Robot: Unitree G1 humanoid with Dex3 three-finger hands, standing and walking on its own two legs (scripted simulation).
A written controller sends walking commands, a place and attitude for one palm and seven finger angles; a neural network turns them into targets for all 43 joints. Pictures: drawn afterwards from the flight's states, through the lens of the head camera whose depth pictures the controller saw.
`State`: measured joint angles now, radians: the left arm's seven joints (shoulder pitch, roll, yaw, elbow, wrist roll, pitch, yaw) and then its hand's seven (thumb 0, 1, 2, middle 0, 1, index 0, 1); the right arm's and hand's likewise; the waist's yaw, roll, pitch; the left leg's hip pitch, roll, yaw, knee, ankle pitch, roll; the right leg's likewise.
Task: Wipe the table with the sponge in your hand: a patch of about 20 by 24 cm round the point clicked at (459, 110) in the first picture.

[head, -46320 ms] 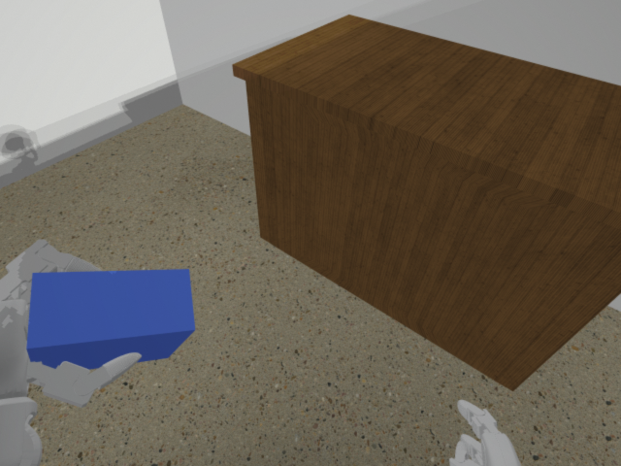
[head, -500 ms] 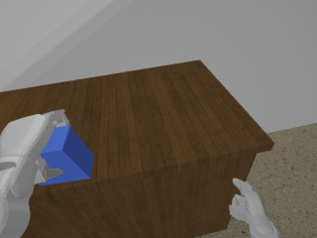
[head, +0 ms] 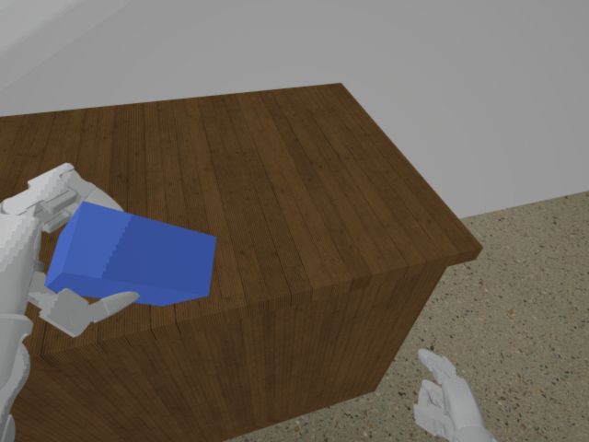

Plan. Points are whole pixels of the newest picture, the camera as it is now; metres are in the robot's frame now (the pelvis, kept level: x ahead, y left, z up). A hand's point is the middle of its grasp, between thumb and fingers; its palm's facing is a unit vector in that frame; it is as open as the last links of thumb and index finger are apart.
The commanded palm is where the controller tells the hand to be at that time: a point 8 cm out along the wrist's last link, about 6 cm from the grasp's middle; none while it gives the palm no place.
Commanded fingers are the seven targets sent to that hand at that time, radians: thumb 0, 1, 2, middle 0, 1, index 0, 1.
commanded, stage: step back with the hand held close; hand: left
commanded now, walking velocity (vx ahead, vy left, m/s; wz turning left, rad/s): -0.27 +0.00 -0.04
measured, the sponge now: (150, 267) +0.24 +0.19 +0.17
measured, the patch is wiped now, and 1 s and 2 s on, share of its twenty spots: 1.00 1.00 1.00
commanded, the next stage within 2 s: stop stepping back and stand still in 1.08 s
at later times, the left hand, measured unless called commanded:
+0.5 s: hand (58, 282) +0.18 +0.23 +0.23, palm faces +0.34 -0.83 -0.45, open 10.3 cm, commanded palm +0.13 +0.29 +0.27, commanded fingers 0.00 0.10 1.30 -1.20 -1.60 -1.20 -1.60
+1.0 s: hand out of the picture +0.07 +0.22 +0.24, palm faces +0.31 -0.84 -0.45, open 10.3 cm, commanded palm +0.01 +0.30 +0.27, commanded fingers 0.00 0.10 1.30 -1.20 -1.60 -1.20 -1.60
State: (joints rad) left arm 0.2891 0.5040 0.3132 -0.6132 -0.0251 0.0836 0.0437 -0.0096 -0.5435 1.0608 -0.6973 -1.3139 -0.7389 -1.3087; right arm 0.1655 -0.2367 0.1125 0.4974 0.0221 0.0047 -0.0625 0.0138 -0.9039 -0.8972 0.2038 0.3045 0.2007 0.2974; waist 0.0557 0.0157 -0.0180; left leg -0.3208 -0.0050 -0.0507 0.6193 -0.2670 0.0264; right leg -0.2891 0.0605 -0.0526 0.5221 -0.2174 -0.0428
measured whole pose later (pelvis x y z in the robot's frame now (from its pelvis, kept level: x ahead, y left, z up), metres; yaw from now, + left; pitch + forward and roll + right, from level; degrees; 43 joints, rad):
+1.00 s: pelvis -0.15 +0.02 -0.01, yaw +1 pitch +3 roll +0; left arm 0.41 0.54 0.47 -0.86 -0.08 -0.20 0.11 -0.01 -0.56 1.07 -0.71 -1.32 -0.75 -1.31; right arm 0.18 -0.20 0.00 0.56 0.02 -0.05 -0.05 0.01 -0.90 -0.90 0.20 0.30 0.20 0.30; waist -0.04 -0.09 0.04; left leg -0.44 0.02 0.01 0.69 -0.32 0.00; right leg -0.54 -0.01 0.02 0.78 -0.37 0.02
